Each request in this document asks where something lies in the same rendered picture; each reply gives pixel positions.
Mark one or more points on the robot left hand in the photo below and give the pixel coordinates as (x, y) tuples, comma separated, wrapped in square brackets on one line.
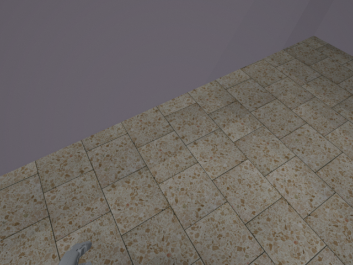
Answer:
[(72, 257)]

